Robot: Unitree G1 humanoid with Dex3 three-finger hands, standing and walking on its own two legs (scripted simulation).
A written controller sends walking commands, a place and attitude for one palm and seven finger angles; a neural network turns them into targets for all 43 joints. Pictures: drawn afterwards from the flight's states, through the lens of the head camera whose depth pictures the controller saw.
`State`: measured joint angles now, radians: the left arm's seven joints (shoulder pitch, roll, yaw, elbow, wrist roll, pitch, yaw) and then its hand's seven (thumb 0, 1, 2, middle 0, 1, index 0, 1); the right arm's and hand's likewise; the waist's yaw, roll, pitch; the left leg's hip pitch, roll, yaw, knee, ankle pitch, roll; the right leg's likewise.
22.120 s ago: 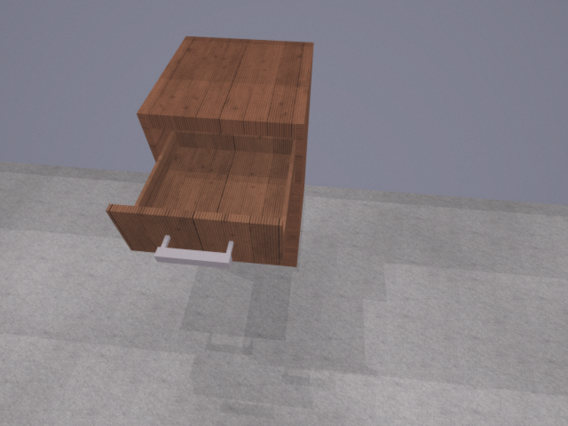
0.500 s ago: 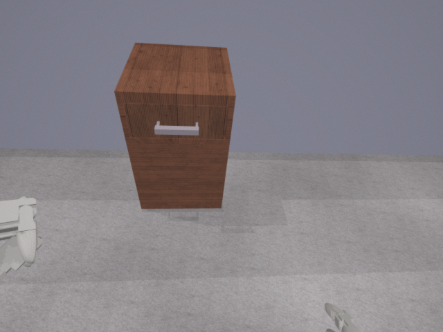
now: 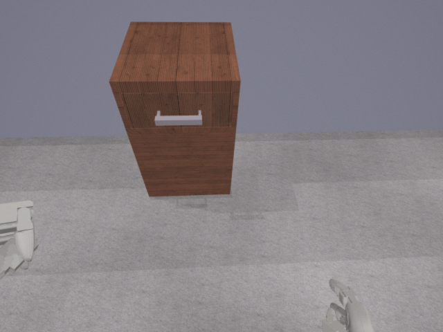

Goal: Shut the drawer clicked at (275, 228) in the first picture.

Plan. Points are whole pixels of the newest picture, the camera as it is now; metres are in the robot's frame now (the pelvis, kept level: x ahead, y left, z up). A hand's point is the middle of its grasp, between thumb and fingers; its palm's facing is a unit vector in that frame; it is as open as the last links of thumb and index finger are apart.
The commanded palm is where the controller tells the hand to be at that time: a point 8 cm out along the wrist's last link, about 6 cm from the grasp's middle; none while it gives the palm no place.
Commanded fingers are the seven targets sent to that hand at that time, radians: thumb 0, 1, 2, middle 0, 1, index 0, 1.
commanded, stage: stop stepping back and stand still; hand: left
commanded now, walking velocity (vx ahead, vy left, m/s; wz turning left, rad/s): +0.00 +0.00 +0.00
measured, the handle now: (179, 116) +0.82 +0.20 -0.19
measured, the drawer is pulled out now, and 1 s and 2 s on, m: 0.00 0.00 0.00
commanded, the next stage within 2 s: let the arm hang, fingers relaxed in 0.18 s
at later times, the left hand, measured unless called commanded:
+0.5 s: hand out of the picture +0.12 +0.21 -0.12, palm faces +0.01 -0.95 -0.32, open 3.1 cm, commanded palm none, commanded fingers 0.00 0.90 0.90 -0.92 -1.08 -0.92 -1.08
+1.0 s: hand out of the picture -0.03 +0.20 -0.16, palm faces +0.02 -0.97 -0.25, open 6.7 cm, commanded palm none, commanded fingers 0.00 0.90 0.90 -0.20 -0.30 -0.20 -0.30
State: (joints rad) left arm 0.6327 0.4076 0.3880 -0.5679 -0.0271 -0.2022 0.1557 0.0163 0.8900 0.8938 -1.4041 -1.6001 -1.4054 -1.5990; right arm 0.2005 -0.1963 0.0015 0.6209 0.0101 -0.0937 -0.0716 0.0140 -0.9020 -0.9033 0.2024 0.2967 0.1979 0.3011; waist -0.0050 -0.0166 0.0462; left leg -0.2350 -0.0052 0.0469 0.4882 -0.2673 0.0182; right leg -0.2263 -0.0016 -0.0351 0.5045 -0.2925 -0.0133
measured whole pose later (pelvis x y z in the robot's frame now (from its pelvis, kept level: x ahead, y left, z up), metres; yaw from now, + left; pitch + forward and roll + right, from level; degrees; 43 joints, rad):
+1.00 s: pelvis -0.02 +0.00 +0.01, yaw +0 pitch -1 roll +0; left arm 0.28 0.19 0.00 1.12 0.01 0.01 0.03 0.01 0.91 0.89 -0.32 -0.45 -0.33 -0.45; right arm 0.30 -0.15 0.00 1.10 -0.01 0.01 -0.02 0.01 -0.91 -0.90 0.20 0.30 0.20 0.30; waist -0.01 0.04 0.05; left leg -0.19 -0.01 0.04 0.39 -0.19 0.02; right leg -0.17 0.00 -0.04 0.40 -0.21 -0.02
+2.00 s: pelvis -0.01 -0.02 +0.01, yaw +0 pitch -1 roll +0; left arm 0.29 0.11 0.01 1.15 0.01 -0.02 0.04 0.01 0.91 0.89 -0.20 -0.30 -0.20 -0.30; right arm 0.30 -0.12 -0.01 1.14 -0.01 0.00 -0.04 0.00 -0.91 -0.90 0.20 0.30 0.19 0.30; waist -0.01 0.03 0.05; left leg -0.15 0.03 0.04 0.38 -0.21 -0.01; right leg -0.14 0.03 -0.04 0.39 -0.23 -0.05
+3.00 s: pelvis +0.00 -0.04 +0.01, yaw +0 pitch -1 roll +0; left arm 0.29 0.11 0.01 1.15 0.00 -0.02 0.04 0.01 0.91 0.89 -0.20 -0.30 -0.20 -0.30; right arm 0.31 -0.12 -0.01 1.15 -0.01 0.00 -0.05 0.00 -0.91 -0.90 0.20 0.30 0.19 0.30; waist -0.01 0.03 0.05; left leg -0.14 0.04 0.03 0.37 -0.21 -0.03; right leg -0.13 0.05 -0.05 0.38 -0.24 -0.07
